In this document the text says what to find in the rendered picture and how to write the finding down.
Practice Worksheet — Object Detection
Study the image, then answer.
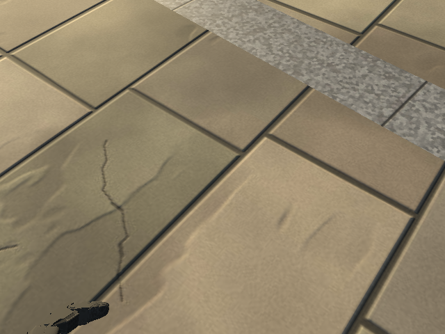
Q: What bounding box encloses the left robot hand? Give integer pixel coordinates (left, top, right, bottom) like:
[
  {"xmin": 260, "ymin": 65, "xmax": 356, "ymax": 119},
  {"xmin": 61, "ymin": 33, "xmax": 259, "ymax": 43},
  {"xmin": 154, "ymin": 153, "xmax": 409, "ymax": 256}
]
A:
[{"xmin": 26, "ymin": 301, "xmax": 109, "ymax": 334}]

